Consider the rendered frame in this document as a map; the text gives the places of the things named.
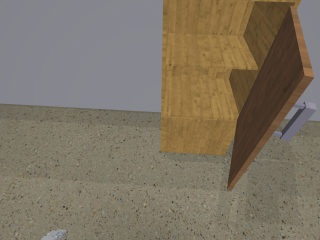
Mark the left robot hand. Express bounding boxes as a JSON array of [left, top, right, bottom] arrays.
[[41, 229, 66, 240]]

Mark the cupboard door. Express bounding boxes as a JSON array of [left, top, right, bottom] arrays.
[[227, 6, 314, 191]]

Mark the handle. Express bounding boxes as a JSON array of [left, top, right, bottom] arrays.
[[272, 101, 317, 142]]

